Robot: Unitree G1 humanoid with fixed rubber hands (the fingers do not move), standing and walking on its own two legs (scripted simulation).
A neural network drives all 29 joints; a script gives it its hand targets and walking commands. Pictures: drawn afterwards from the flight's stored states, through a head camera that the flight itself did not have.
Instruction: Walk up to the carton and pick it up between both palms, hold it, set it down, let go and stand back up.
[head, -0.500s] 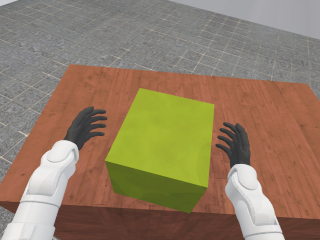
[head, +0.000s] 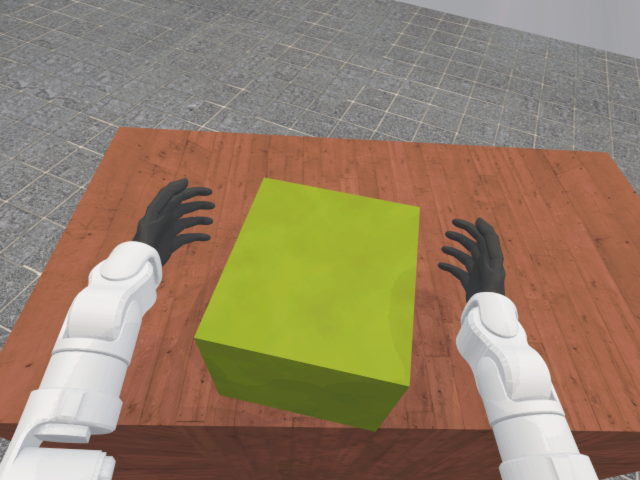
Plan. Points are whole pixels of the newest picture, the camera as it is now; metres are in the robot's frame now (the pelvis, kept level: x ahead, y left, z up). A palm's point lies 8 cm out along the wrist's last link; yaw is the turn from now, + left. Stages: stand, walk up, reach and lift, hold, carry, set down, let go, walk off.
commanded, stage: reach and lift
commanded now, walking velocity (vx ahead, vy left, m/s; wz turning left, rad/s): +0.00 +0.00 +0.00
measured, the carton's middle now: (318, 301) +0.37 +0.02 -0.03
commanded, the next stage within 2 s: none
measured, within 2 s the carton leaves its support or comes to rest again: neither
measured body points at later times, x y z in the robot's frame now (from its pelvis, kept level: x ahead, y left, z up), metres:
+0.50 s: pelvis -0.02 +0.01 -0.01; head +0.07 +0.04 +0.43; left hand +0.38 +0.19 -0.02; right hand +0.32 -0.16 -0.02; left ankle -0.01 +0.12 -0.74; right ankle -0.02 -0.13 -0.74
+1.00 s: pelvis -0.05 +0.02 -0.03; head +0.04 +0.05 +0.41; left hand +0.40 +0.18 -0.01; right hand +0.34 -0.14 -0.01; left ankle -0.01 +0.12 -0.74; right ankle -0.02 -0.13 -0.74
